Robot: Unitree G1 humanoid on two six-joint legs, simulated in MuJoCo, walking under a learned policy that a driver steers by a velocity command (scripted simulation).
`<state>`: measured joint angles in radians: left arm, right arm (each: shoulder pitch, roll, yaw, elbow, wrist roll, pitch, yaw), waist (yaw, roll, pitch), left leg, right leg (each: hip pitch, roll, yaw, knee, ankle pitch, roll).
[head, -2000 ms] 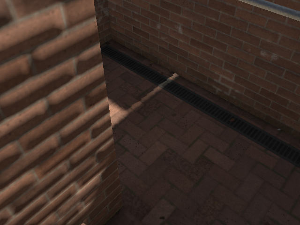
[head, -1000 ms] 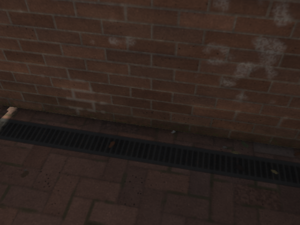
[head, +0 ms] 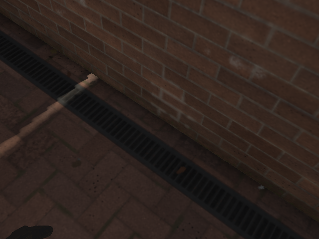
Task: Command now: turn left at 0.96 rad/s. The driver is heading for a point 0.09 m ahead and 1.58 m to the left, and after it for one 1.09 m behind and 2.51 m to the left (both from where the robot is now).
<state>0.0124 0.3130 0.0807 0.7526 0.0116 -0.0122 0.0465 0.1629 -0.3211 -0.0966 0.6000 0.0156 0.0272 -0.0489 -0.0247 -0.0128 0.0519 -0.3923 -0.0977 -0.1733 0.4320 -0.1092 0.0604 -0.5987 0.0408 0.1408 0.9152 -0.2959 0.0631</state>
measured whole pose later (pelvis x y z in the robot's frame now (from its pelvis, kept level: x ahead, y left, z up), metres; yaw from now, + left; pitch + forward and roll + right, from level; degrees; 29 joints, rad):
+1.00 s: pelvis +0.01 +0.02 +0.00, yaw +44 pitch +2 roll -1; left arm 0.17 0.30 0.06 0.76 -0.03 0.00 -0.02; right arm 0.21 -0.27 -0.03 0.62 0.01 -0.01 0.00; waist -0.01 0.00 -0.02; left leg -0.24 -0.04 -0.07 0.45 -0.25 0.05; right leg -0.39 -0.03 -0.01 0.74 -0.35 0.01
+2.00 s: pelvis +0.35 +0.59 -0.04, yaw +88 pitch +2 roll +0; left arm 0.02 0.26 -0.03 0.57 0.03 -0.08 0.01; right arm 0.44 -0.37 -0.08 0.86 -0.01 -0.06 0.01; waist -0.10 0.02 0.04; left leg 0.05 -0.19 -0.28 0.68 -0.48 0.17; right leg -0.54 -0.02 0.04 0.59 -0.12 0.02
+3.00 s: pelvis +0.25 +1.35 -0.26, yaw +137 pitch -2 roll -1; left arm 0.49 0.28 0.03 0.87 0.01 -0.08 -0.03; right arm 0.16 -0.28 -0.04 0.72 -0.05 -0.01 -0.04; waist 0.04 0.03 -0.03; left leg -0.79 -0.15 -0.20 1.77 -0.39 0.11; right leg -0.33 0.03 -0.04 0.89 -0.54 -0.03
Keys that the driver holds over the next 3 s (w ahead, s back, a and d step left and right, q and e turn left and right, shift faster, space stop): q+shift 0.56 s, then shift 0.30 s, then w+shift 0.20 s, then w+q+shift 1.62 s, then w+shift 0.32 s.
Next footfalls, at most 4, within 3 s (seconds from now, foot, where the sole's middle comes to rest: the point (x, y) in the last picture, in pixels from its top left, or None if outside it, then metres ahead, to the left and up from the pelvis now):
0.20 right None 0.13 -0.14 -0.78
0.60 left None -0.03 0.12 -0.78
1.10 right None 0.14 -0.05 -0.78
1.56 left None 0.25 0.39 -0.78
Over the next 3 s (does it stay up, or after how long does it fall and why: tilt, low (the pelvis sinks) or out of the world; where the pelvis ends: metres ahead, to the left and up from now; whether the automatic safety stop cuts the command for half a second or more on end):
stays up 0.25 1.35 -0.26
